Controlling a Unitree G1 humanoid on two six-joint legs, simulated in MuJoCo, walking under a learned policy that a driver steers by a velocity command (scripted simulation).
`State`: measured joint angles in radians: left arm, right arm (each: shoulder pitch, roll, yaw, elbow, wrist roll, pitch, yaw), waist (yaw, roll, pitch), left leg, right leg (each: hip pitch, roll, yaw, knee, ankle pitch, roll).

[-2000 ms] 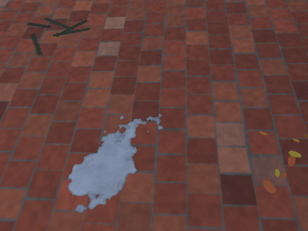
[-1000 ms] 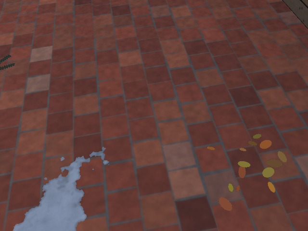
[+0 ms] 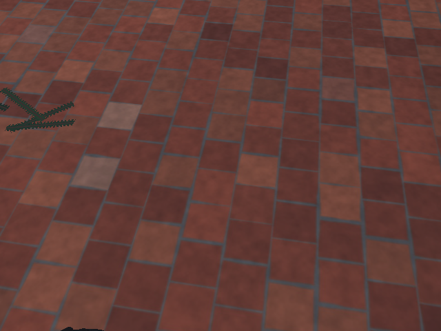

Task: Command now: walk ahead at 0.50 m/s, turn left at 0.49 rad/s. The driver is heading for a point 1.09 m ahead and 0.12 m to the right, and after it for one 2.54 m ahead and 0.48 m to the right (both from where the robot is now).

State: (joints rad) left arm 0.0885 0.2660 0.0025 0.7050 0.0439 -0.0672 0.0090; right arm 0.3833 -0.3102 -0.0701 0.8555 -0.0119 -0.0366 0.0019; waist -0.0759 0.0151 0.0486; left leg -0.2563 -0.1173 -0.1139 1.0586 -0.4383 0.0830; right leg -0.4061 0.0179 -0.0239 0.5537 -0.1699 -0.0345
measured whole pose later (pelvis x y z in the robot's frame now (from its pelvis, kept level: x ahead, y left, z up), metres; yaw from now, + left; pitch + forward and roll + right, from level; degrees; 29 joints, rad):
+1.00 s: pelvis +0.49 -0.01 -0.01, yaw -16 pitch +1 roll +0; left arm 0.08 0.25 0.06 0.76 0.04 -0.02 -0.04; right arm 0.38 -0.24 -0.04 0.91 -0.02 -0.05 -0.01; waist -0.04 0.00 0.06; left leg -0.14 0.09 0.17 1.01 -0.46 -0.01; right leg -0.46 0.06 -0.11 0.64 -0.20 -0.15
